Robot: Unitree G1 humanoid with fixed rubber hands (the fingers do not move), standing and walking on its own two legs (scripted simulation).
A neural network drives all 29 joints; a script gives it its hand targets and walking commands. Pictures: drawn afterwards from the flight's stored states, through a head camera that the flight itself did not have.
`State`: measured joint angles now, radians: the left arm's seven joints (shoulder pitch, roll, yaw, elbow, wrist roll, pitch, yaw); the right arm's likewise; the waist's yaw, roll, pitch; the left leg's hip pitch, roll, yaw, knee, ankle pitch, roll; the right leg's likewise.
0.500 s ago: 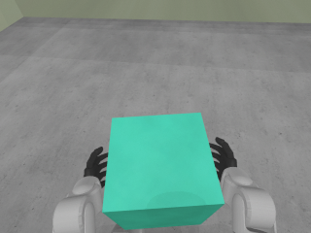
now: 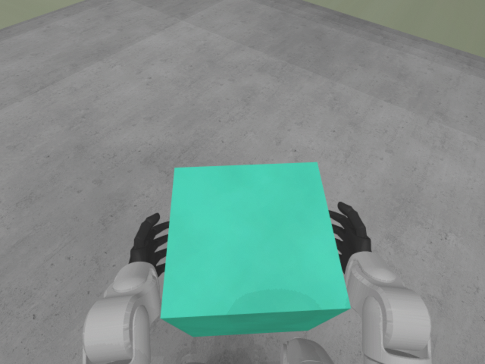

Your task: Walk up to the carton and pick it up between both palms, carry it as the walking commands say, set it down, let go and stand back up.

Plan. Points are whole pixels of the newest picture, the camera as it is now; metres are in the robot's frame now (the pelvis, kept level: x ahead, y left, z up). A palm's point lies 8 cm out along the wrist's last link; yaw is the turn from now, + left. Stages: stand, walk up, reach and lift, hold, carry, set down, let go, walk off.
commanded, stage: carry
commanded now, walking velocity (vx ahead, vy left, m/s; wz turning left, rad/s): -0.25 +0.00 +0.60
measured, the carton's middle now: (248, 258) +0.27 +0.01 +0.01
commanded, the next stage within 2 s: none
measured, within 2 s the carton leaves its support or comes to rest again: neither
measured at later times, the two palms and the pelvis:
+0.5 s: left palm out of the picture +0.02 +0.17 +0.09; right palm out of the picture +0.10 -0.12 +0.09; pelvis -0.18 -0.02 +0.01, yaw +13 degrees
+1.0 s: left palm out of the picture -0.12 +0.20 +0.08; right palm out of the picture -0.03 -0.08 +0.09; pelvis -0.30 -0.01 +0.00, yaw +16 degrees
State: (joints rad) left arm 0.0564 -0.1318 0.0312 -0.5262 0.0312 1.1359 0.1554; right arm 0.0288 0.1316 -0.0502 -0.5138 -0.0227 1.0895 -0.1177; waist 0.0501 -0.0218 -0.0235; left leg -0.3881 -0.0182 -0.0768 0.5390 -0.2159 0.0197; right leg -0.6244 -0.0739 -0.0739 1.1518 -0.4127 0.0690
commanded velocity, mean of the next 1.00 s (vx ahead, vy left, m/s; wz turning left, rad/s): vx -0.09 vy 0.00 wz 0.22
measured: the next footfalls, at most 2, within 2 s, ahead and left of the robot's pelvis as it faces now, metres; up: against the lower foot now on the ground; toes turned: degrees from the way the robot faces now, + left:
right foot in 0.22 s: -0.10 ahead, -0.11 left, +0.00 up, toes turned +0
left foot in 0.64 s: -0.29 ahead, +0.11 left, +0.00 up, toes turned +21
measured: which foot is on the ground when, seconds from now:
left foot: down 0.00-0.22, up 0.24-0.62, down 0.64-1.00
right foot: up 0.00-0.20, down 0.22-0.64, up 0.66-0.98, down 1.00-1.00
